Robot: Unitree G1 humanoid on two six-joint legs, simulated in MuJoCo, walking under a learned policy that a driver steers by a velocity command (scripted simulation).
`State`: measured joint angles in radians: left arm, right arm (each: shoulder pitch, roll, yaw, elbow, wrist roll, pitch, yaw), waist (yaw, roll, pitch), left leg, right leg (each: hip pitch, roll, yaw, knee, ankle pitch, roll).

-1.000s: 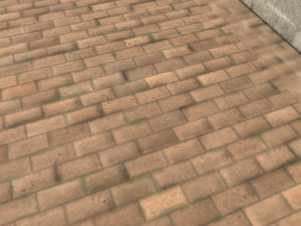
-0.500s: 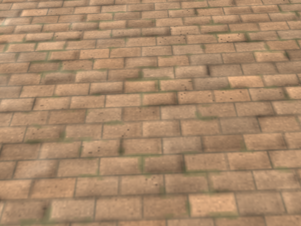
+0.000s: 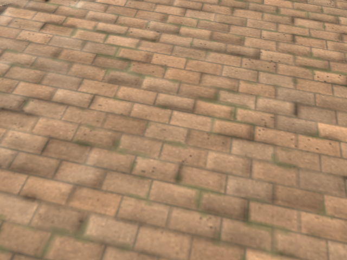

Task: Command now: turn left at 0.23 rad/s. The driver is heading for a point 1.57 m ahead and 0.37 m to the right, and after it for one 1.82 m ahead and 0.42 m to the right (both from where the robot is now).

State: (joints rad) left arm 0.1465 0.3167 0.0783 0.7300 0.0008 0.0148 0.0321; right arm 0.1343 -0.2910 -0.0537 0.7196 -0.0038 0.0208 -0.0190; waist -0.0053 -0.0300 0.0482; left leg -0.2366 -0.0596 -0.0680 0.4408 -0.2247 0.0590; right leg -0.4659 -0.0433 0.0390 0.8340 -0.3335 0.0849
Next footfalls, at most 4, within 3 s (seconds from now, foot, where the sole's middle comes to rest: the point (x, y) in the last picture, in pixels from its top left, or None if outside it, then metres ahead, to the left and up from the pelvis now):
0.12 right None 0.06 -0.15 -0.78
0.80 right None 0.45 -0.13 -0.78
1.32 left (142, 193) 0.73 0.12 -0.78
1.88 right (196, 138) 1.02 -0.12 -0.78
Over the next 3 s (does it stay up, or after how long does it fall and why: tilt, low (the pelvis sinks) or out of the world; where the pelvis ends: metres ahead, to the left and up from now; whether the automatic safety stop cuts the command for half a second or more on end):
stays up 1.39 -0.26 -0.01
